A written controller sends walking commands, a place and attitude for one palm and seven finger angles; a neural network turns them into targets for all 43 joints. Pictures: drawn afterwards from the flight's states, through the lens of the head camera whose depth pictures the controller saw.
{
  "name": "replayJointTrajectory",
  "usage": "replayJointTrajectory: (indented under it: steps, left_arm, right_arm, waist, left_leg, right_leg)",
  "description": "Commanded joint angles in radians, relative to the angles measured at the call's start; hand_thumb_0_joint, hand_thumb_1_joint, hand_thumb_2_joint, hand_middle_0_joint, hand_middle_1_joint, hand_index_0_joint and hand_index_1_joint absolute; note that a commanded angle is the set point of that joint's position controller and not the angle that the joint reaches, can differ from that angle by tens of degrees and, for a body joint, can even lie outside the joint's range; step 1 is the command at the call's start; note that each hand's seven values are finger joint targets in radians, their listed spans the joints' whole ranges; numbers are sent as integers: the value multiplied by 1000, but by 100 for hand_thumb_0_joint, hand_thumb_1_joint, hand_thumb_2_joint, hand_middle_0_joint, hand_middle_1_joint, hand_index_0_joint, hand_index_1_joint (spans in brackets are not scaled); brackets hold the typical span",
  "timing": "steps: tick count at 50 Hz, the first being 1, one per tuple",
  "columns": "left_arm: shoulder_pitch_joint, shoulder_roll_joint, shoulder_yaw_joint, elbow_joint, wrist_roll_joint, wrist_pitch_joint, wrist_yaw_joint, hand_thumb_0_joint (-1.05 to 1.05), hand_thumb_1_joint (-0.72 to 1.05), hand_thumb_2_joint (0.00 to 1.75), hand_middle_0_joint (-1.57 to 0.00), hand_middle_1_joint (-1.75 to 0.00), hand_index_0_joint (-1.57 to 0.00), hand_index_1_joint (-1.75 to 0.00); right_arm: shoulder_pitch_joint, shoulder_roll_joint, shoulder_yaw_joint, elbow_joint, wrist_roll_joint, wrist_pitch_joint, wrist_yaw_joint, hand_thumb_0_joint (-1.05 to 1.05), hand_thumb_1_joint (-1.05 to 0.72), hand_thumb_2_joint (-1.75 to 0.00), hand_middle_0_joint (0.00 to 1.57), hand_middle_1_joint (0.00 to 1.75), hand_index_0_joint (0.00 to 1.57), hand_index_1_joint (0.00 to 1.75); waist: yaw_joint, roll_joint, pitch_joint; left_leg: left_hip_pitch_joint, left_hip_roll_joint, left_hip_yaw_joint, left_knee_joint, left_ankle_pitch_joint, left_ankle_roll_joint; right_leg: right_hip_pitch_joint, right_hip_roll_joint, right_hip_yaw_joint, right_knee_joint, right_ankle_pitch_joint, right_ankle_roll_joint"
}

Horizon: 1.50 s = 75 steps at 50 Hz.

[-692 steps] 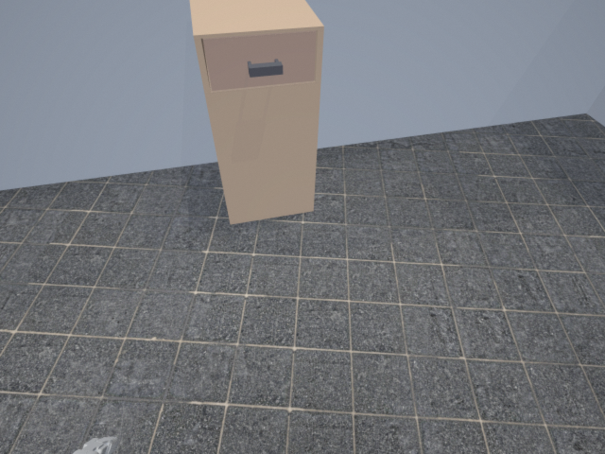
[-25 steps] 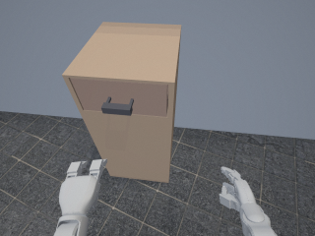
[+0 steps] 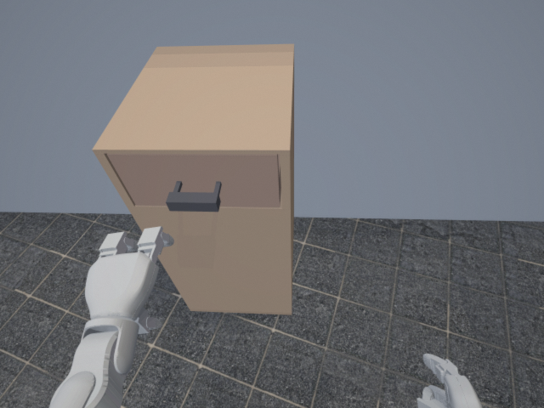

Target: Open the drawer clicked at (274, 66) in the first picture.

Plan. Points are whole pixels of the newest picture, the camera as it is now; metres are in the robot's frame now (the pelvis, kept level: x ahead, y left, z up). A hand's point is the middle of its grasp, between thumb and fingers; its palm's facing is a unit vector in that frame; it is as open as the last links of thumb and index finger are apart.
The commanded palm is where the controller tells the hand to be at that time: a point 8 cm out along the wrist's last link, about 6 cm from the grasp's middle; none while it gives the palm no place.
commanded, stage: raise the hand with hooked fingers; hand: left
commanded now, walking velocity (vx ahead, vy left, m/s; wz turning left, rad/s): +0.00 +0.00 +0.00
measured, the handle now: (196, 193) +0.51 +0.23 -0.03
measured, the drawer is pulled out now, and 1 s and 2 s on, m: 0.00 0.00 0.00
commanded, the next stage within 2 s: move the hooked fingers above the handle in 0.80 s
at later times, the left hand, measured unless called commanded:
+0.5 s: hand (128, 235) +0.32 +0.25 +0.09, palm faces +0.05 -0.07 -1.00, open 13.8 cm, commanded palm +0.28 +0.24 +0.14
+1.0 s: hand (135, 240) +0.32 +0.24 +0.08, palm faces +0.04 -0.08 -1.00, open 13.8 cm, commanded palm +0.30 +0.24 +0.14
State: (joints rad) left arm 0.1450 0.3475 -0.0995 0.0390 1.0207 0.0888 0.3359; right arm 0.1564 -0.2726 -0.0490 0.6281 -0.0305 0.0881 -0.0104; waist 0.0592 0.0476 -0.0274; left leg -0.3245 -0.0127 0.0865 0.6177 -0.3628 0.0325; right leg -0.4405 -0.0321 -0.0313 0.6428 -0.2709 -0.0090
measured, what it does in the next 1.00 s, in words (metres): stands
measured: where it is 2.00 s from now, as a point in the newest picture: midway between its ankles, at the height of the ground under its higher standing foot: outside the picture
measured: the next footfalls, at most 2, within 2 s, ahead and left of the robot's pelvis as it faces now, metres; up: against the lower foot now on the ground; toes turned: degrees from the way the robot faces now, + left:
none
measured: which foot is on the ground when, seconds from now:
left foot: down 0.00-1.00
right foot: down 0.00-1.00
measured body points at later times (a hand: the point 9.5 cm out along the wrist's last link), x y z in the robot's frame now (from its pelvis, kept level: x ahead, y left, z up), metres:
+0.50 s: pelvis +0.01 +0.00 +0.01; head +0.03 -0.04 +0.46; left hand +0.31 +0.25 +0.15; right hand +0.22 -0.21 -0.09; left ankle -0.03 +0.10 -0.72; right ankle +0.04 -0.12 -0.72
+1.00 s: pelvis +0.01 +0.00 +0.01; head +0.04 -0.03 +0.46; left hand +0.31 +0.24 +0.14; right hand +0.20 -0.22 -0.10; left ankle -0.03 +0.10 -0.72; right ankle +0.04 -0.12 -0.72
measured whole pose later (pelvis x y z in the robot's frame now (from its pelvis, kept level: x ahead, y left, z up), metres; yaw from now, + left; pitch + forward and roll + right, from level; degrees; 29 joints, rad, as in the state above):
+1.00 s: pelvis +0.01 +0.00 +0.01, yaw +1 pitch +3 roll +0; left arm -0.11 0.43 -0.08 0.14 0.96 0.03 0.13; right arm 0.14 -0.25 -0.01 0.64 0.01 0.09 -0.02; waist 0.08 0.07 -0.01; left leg -0.22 -0.02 0.06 0.45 -0.29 0.03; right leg -0.32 -0.03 -0.05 0.48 -0.21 -0.01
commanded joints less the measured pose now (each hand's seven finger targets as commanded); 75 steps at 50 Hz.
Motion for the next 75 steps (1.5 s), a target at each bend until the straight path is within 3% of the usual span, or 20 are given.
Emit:
replayJointTrajectory:
  steps: [1, 6, 8, 14, 20, 25, 30, 32, 36, 39, 45, 48, 50, 54, 58, 63, 66, 69, 72, 75]
  left_arm:
    - [-225, 142, 68, -199, 0, 6, -10, 0, -41, 34, -29, -114, -29, -114]
    - [-314, 191, 93, -175, 0, 8, -68, 0, -50, 30, -30, -120, -30, -120]
    - [-351, 216, 115, -161, -3, 10, -85, 0, -50, 30, -30, -120, -30, -120]
    - [-481, 247, 118, -155, -18, -8, -137, 0, -50, 30, -30, -120, -30, -120]
    - [-555, 291, 139, -105, -48, -33, -195, 0, -50, 30, -30, -120, -30, -120]
    - [-459, 263, 133, -87, -74, -62, -237, 0, -50, 30, -30, -120, -30, -120]
    - [-485, 303, 180, -176, -59, -117, -193, 0, -50, 30, -30, -120, -30, -120]
    - [-477, 310, 197, -171, -57, -122, -164, 0, -50, 30, -30, -120, -30, -120]
    - [-499, 298, 181, -130, -51, -97, -130, 0, -50, 30, -30, -120, -30, -120]
    - [-516, 299, 168, -154, -48, -81, -128, 0, -50, 30, -30, -120, -30, -120]
    - [-484, 279, 143, -119, -58, -62, -166, 0, -50, 30, -30, -120, -30, -120]
    - [-561, 258, 112, -81, -51, -67, -174, 0, -50, 30, -30, -120, -30, -120]
    - [-608, 242, 91, -43, -39, -74, -170, 0, -50, 30, -30, -120, -30, -120]
    - [-705, 291, 125, 0, -21, -91, -149, 0, -50, 30, -30, -120, -30, -120]
    - [-697, 298, 144, 87, -29, -87, -142, 0, -50, 30, -30, -120, -30, -120]
    - [-727, 282, 124, 108, -26, -93, -147, 0, -50, 30, -30, -120, -30, -120]
    - [-742, 238, 84, 127, -26, -101, -146, 0, -50, 30, -30, -120, -30, -120]
    - [-828, 259, 89, 147, -13, -111, -129, 0, -50, 30, -30, -120, -30, -120]
    - [-832, 297, 130, 167, -2, -118, -102, 0, -50, 30, -30, -120, -30, -120]
    - [-841, 291, 134, 255, -5, -104, -80, 0, -50, 30, -30, -120, -30, -120]
  right_arm:
    - [-163, -70, -7, -170, 16, -51, -8, 0, -90, -90, 20, 30, 20, 30]
    - [-169, -68, 6, -168, 22, -41, -16, 0, -90, -90, 20, 30, 20, 30]
    - [-165, -69, 9, -167, 23, -37, -20, 0, -90, -90, 20, 30, 20, 30]
    - [-166, -65, 19, -152, 26, -35, -26, 0, -90, -90, 20, 30, 20, 30]
    - [-152, -72, 20, -141, 32, -33, -31, 0, -90, -90, 20, 30, 20, 30]
    - [-137, -81, 12, -154, 35, -27, -16, 0, -90, -90, 20, 30, 20, 30]
    - [-128, -81, 3, -160, 30, -34, -10, 0, -90, -90, 20, 30, 20, 30]
    - [-118, -82, -2, -155, 30, -37, -9, 0, -90, -90, 20, 30, 20, 30]
    - [-119, -85, -5, -141, 39, -38, -11, 0, -90, -90, 20, 30, 20, 30]
    - [-121, -85, -5, -142, 38, -41, -11, 0, -90, -90, 20, 30, 20, 30]
    - [-130, -87, 1, -140, 41, -34, -14, 0, -90, -90, 20, 30, 20, 30]
    - [-126, -87, 5, -136, 42, -33, -18, 0, -90, -90, 20, 30, 20, 30]
    - [-114, -84, 6, -129, 42, -35, -21, 0, -90, -90, 20, 30, 20, 30]
    - [-91, -83, 3, -122, 40, -39, -30, 0, -90, -90, 20, 30, 20, 30]
    - [-77, -85, 0, -116, 42, -34, -31, 0, -90, -90, 20, 30, 20, 30]
    - [-62, -91, -9, -125, 44, -33, -30, 0, -90, -90, 20, 30, 20, 30]
    - [-45, -89, -14, -122, 46, -31, -26, 0, -90, -90, 20, 30, 20, 30]
    - [-26, -95, -17, -115, 46, -31, -28, 0, -90, -90, 20, 30, 20, 30]
    - [-2, -95, -26, -107, 44, -31, -29, 0, -90, -90, 20, 30, 20, 30]
    - [8, -97, -26, -95, 51, -29, -30, 0, -90, -90, 20, 30, 20, 30]
  waist:
    - [20, -33, -203]
    - [29, -21, -189]
    - [29, -49, -200]
    - [17, -17, -218]
    - [14, -52, -225]
    - [26, -69, -204]
    - [37, -9, -268]
    - [37, -19, -271]
    - [28, -15, -243]
    - [29, 10, -286]
    - [23, -27, -228]
    - [5, -34, -194]
    - [0, -52, -198]
    - [6, -31, -273]
    - [6, -50, -279]
    - [0, -38, -308]
    - [-12, -43, -299]
    - [-23, -47, -303]
    - [-7, -16, -369]
    - [-21, -58, -323]
  left_leg:
    - [34, -4, -86, -139, 297, -16]
    - [52, -12, -73, -174, 298, -15]
    - [55, -15, -70, -183, 301, -12]
    - [90, -19, -66, -201, 342, -14]
    - [98, -22, -65, -212, 376, -9]
    - [86, -17, -66, -219, 397, -13]
    - [105, -15, -79, -212, 434, -20]
    - [109, -13, -77, -209, 439, -22]
    - [99, -11, -74, -217, 414, -24]
    - [125, -10, -80, -215, 425, -27]
    - [104, -8, -81, -228, 404, -25]
    - [95, -8, -80, -226, 353, -24]
    - [92, -11, -79, -221, 325, -21]
    - [95, -19, -75, -202, 346, -19]
    - [65, -21, -69, -190, 380, -20]
    - [58, -21, -64, -175, 391, -17]
    - [60, -16, -66, -161, 402, -16]
    - [46, -18, -70, -156, 371, -14]
    - [49, -20, -66, -141, 432, -16]
    - [3, -21, -62, -142, 383, -10]
  right_leg:
    - [215, 34, 32, -101, 178, -48]
    - [268, 33, 36, -138, 197, -46]
    - [295, 35, 39, -150, 210, -43]
    - [335, 33, 39, -175, 266, -40]
    - [369, 30, 33, -194, 314, -34]
    - [363, 32, 23, -197, 320, -37]
    - [360, 31, 23, -178, 318, -42]
    - [352, 31, 25, -179, 325, -41]
    - [323, 33, 20, -183, 291, -42]
    - [336, 32, 20, -179, 283, -42]
    - [326, 36, 8, -188, 262, -41]
    - [284, 38, 6, -195, 219, -39]
    - [266, 38, 4, -193, 195, -38]
    - [288, 35, 13, -176, 224, -40]
    - [302, 36, 18, -165, 279, -38]
    - [293, 36, 16, -150, 288, -39]
    - [259, 35, 11, -140, 297, -38]
    - [238, 35, 11, -135, 265, -38]
    - [271, 34, 19, -114, 327, -42]
    - [253, 35, 15, -117, 303, -38]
